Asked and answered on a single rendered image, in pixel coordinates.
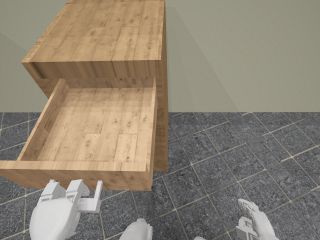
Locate handle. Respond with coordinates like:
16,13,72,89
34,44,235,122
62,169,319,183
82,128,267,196
37,179,103,213

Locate right robot hand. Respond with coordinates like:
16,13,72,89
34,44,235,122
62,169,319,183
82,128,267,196
236,198,276,240

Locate drawer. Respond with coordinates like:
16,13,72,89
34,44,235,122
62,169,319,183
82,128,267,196
0,77,158,191

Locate cabinet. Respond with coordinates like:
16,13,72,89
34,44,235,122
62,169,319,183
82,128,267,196
21,0,169,172

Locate robot left shin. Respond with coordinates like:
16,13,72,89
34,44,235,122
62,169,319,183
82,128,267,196
137,218,146,223

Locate left robot hand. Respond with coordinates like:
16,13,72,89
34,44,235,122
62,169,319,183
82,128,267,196
29,179,90,240

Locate robot left thigh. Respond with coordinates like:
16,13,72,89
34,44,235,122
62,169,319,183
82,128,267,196
119,221,153,240

